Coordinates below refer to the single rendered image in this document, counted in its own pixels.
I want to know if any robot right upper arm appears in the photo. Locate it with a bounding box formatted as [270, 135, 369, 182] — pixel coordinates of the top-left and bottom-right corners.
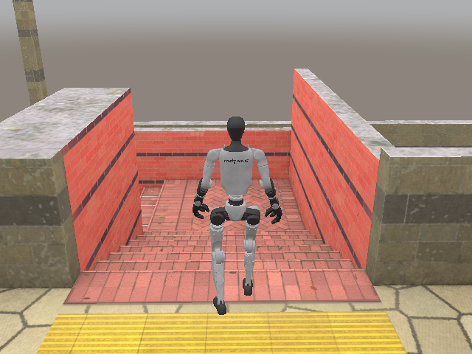
[251, 148, 272, 190]

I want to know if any robot left upper arm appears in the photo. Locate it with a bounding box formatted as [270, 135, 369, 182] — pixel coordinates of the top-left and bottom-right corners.
[201, 148, 221, 189]

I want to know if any robot right hand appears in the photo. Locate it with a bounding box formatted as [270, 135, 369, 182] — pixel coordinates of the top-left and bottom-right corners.
[265, 207, 282, 224]

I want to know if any right robot forearm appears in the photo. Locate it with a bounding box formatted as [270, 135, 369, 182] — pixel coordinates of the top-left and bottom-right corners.
[265, 178, 280, 209]

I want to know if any robot head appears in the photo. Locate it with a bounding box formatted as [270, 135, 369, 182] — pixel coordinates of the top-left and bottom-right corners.
[223, 117, 248, 152]

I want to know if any left robot forearm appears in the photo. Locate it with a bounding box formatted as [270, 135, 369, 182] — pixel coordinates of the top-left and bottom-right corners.
[193, 178, 208, 207]

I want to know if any robot left hand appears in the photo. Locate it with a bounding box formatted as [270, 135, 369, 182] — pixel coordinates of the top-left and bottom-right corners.
[192, 204, 209, 219]

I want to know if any robot torso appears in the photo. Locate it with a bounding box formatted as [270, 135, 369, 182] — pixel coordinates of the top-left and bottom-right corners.
[219, 145, 253, 221]

